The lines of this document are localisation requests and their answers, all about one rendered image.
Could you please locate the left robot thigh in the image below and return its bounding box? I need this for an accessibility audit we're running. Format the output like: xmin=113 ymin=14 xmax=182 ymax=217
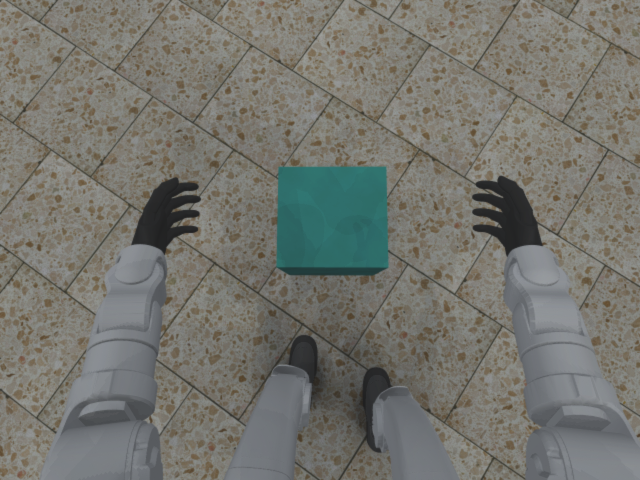
xmin=223 ymin=374 xmax=312 ymax=480

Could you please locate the right robot forearm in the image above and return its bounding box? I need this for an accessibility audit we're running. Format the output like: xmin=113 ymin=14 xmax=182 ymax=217
xmin=503 ymin=245 xmax=640 ymax=447

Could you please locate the robot left hand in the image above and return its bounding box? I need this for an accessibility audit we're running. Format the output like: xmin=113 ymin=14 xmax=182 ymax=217
xmin=131 ymin=177 xmax=201 ymax=255

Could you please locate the right robot upper arm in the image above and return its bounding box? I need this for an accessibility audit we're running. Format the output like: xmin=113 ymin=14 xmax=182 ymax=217
xmin=525 ymin=426 xmax=640 ymax=480

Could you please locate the robot right shin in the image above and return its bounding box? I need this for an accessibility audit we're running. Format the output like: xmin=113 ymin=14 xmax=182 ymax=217
xmin=372 ymin=386 xmax=421 ymax=435

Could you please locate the left robot upper arm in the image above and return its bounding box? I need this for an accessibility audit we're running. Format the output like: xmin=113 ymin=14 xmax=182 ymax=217
xmin=44 ymin=420 xmax=163 ymax=480

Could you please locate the robot right hand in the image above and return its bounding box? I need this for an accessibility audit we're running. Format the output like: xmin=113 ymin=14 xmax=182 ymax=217
xmin=472 ymin=176 xmax=543 ymax=257

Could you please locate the carton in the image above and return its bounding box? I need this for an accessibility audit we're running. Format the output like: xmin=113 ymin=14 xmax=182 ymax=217
xmin=276 ymin=167 xmax=389 ymax=275

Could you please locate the left robot forearm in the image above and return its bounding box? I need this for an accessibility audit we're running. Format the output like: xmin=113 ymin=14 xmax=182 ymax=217
xmin=39 ymin=244 xmax=167 ymax=480

